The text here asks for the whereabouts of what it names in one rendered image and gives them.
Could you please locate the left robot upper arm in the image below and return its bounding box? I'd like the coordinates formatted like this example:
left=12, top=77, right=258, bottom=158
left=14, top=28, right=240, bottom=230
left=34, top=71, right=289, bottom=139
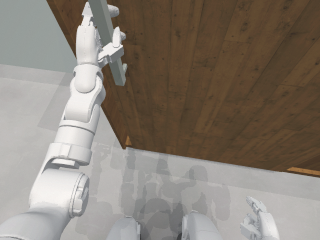
left=0, top=168, right=90, bottom=240

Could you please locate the handle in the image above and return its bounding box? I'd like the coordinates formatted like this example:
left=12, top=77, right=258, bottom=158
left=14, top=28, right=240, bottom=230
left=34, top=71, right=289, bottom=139
left=88, top=0, right=128, bottom=86

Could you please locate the wardrobe door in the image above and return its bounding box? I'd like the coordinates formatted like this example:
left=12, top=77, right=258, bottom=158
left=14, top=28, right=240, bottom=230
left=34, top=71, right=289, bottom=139
left=294, top=155, right=320, bottom=171
left=77, top=0, right=320, bottom=172

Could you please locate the left robot forearm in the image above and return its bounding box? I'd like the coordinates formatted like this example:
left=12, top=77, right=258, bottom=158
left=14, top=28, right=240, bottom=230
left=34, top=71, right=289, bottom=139
left=28, top=64, right=106, bottom=208

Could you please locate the robot left hand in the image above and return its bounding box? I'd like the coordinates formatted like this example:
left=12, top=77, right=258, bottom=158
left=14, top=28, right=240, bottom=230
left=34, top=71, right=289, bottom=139
left=76, top=2, right=126, bottom=70

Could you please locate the robot right hand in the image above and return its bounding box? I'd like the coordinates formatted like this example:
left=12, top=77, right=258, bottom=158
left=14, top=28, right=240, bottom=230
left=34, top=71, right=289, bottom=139
left=240, top=196, right=280, bottom=240

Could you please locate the robot left thigh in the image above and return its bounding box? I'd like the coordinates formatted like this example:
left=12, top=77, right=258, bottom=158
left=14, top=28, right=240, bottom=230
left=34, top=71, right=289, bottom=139
left=105, top=218, right=141, bottom=240

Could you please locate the robot thigh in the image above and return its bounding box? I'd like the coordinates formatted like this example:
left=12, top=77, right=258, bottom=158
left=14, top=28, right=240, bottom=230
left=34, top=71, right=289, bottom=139
left=105, top=218, right=141, bottom=240
left=182, top=213, right=223, bottom=240

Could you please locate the robot right thigh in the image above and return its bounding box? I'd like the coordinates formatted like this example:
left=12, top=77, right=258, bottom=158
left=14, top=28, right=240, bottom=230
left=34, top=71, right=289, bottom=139
left=182, top=213, right=223, bottom=240

